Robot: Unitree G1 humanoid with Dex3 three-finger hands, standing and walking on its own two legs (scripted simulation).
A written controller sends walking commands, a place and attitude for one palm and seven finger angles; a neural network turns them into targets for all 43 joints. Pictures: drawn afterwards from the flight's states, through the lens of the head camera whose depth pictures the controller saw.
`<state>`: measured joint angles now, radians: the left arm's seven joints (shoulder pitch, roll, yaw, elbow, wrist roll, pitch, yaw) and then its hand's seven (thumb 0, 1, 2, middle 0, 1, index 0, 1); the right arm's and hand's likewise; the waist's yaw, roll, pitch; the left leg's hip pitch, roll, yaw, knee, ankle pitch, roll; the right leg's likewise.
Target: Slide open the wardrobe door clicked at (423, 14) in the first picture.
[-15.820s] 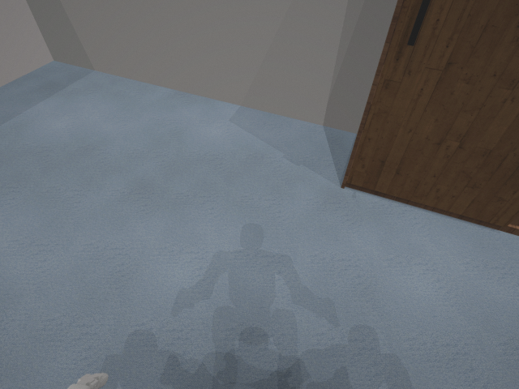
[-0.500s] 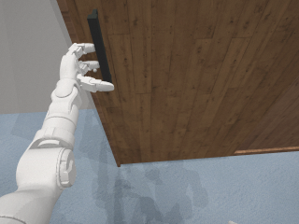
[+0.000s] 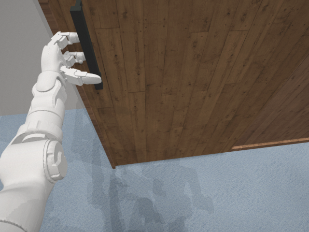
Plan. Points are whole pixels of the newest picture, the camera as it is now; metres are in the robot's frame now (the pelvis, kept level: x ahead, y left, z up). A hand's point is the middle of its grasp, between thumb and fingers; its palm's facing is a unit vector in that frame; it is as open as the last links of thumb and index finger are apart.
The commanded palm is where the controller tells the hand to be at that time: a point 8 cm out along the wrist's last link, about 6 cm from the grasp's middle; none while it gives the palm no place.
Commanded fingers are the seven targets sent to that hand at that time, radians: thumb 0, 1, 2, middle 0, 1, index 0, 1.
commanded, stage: slide the fingers in behind the handle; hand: left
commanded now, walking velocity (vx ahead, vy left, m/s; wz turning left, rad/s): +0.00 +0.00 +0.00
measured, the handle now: (90, 50) +0.55 +0.14 +0.17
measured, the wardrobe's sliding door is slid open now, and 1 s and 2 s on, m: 0.00 0.00 0.00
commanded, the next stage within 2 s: grip the handle and tug to test in 1.80 s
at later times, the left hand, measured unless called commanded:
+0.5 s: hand (80, 67) +0.48 +0.15 +0.16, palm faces +0.04 -1.00 +0.01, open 13.9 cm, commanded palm +0.46 +0.20 +0.16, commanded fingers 0.00 -0.50 0.30 -0.30 -1.20 -0.30 -1.20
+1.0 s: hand (96, 65) +0.48 +0.12 +0.17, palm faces +0.07 -1.00 -0.01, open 14.0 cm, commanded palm +0.45 +0.17 +0.16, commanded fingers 0.00 -0.50 0.30 -0.30 -1.20 -0.30 -1.20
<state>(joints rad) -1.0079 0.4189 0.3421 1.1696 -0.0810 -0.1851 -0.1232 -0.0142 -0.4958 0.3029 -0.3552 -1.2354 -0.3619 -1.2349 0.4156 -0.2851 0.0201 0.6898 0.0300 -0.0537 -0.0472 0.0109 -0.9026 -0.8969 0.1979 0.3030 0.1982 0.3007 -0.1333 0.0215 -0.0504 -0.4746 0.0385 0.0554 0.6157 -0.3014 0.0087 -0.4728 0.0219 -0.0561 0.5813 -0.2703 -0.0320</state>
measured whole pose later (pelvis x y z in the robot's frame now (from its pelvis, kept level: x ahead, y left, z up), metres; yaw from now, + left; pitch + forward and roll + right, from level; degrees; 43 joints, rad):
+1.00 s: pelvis +0.01 +0.00 +0.00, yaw +0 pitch +7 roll +0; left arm -0.90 0.25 0.24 0.98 -0.09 -0.14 0.02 -0.01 -0.50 0.30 -0.30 -1.20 -0.30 -1.20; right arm 0.37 -0.25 0.02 0.69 0.02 -0.06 -0.03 0.01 -0.90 -0.90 0.20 0.30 0.20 0.30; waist -0.09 0.04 -0.06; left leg -0.41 0.03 0.06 0.59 -0.31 0.01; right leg -0.42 0.02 -0.05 0.58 -0.28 -0.03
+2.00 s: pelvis +0.01 +0.01 +0.00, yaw +0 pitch +8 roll +0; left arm -0.96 0.23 0.22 1.06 -0.09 -0.17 0.04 -0.01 -0.47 0.31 -0.30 -1.20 -0.30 -1.20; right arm 0.38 -0.25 0.01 0.71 0.02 -0.07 -0.02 0.01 -0.90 -0.90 0.20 0.30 0.20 0.30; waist -0.09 0.03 -0.06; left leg -0.43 0.02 0.06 0.60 -0.31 0.02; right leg -0.43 0.01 -0.05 0.58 -0.28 -0.02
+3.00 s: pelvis +0.02 +0.00 +0.01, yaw +0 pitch +7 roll +0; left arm -0.83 0.22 0.23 0.87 -0.11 -0.07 0.04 0.01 0.73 0.82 -0.31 -1.33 -0.32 -1.32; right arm 0.34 -0.25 0.01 0.68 0.03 -0.03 -0.03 0.01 -0.90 -0.90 0.20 0.30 0.20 0.30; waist -0.07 0.04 -0.06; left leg -0.35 0.03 0.06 0.54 -0.30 0.00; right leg -0.36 0.02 -0.04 0.52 -0.27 -0.03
